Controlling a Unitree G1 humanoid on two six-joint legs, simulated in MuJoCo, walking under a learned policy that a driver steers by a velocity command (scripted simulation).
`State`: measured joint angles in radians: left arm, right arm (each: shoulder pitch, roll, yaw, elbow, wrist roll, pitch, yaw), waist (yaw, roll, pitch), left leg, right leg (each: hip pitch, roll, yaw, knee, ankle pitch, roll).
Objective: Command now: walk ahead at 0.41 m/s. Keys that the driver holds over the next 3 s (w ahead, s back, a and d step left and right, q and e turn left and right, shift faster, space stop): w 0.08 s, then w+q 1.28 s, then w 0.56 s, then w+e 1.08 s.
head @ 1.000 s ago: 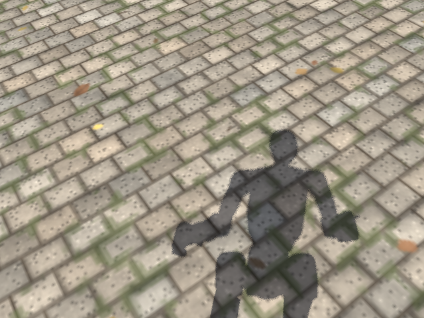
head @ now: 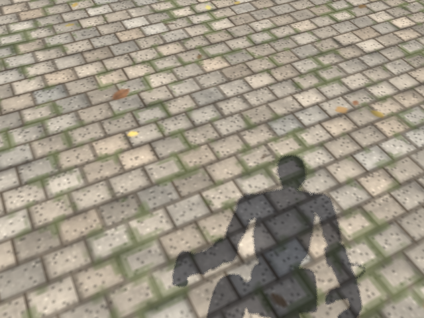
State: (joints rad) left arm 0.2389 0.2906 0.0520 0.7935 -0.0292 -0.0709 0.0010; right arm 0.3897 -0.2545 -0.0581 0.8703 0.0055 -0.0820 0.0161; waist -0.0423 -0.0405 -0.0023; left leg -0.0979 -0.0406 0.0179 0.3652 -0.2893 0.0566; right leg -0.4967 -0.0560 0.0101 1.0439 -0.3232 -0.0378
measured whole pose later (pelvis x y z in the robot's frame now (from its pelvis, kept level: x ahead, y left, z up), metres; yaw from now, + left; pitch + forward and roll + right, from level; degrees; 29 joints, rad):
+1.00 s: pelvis +0.50 +0.07 +0.00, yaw +27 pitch +1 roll +0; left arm 0.14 0.31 0.06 0.75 0.00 -0.11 -0.01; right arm 0.28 -0.28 -0.07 0.71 0.01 -0.05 0.02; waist -0.02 -0.03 0.07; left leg -0.27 -0.10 -0.02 0.41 -0.16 0.10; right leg -0.54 -0.09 0.05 1.10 -0.31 0.01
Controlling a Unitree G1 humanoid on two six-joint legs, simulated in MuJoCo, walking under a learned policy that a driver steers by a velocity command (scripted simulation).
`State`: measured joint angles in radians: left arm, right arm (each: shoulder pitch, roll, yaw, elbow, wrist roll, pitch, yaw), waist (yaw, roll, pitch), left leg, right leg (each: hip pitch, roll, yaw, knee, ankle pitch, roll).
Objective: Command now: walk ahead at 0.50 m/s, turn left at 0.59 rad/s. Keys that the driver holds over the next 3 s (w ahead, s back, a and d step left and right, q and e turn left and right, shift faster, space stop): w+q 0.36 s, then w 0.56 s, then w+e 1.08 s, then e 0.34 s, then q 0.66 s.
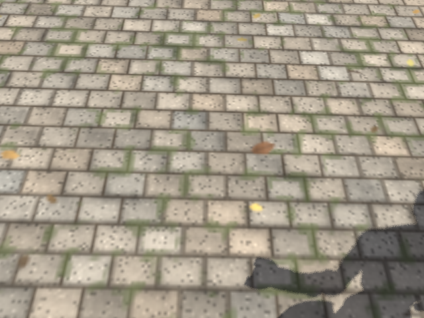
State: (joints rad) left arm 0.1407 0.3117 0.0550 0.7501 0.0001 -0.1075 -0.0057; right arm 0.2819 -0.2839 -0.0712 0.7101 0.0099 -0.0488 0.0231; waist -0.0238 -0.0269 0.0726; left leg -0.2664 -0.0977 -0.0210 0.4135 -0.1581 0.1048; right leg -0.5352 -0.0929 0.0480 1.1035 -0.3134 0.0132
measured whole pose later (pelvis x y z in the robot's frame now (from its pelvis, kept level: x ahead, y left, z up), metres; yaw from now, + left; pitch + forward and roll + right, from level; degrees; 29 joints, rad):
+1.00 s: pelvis +0.53 +0.09 +0.00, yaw +18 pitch +1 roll +1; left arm 0.23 0.32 0.05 0.82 -0.02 -0.07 -0.01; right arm 0.27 -0.27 -0.05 0.74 -0.01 -0.07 0.03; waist -0.01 -0.05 0.03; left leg -0.22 -0.05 0.05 0.36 -0.16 0.06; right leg -0.57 -0.11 0.02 1.09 -0.27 0.00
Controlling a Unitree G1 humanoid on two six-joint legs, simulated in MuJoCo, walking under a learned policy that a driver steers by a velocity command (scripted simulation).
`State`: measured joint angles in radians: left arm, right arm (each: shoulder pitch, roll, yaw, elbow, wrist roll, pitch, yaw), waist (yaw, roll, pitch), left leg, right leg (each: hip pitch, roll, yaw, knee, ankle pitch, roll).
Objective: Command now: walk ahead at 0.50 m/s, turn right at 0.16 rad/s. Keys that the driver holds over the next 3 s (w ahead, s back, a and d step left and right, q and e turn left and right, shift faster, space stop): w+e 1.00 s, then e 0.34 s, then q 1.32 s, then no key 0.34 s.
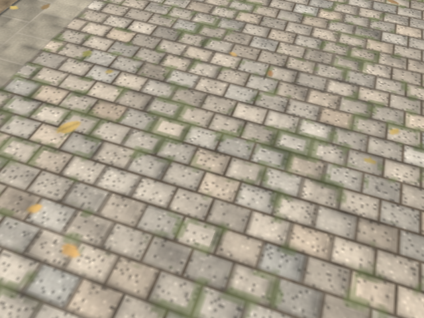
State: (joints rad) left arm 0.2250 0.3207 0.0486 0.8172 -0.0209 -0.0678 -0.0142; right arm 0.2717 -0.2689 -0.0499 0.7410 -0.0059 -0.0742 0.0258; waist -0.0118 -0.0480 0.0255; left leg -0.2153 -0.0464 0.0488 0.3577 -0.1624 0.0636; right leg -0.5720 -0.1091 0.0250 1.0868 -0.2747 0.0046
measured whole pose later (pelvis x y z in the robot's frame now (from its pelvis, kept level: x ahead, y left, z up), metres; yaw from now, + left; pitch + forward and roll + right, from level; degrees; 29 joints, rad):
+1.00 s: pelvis +0.56 -0.11 +0.00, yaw -33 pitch +1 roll +1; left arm 0.28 0.32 0.07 0.68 -0.03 -0.01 0.00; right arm 0.24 -0.26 -0.06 0.76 -0.01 -0.10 0.01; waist -0.02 -0.05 0.02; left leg -0.23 -0.03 0.06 0.40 -0.19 0.03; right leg -0.55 -0.04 0.06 1.16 -0.32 -0.01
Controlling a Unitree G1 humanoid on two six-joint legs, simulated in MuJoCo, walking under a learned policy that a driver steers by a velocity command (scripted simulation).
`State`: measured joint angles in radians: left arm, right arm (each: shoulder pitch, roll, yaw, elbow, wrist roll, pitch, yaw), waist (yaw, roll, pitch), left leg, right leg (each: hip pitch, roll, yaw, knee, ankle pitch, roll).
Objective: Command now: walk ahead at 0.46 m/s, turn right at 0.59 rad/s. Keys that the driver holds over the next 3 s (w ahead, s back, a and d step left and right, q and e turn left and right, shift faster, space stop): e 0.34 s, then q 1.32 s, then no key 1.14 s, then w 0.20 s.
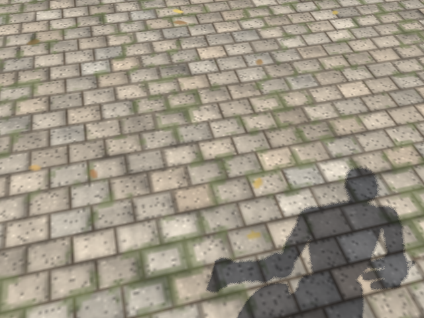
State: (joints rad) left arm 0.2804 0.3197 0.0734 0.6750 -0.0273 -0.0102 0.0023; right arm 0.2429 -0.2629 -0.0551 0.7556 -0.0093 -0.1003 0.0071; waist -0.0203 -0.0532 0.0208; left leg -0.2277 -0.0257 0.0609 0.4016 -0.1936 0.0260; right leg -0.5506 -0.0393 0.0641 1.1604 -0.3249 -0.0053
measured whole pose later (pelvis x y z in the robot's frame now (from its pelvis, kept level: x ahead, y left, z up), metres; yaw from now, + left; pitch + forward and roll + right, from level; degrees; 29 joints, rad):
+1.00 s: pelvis +0.22 -0.05 -0.01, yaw +1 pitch +2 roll -1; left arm 0.09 0.28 0.08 0.70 -0.01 0.00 0.01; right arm 0.18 -0.32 -0.09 0.74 0.03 0.05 -0.04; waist -0.03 0.02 0.04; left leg -0.33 -0.03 -0.17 0.53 -0.24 -0.03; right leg -0.29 0.05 0.04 0.53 -0.28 0.04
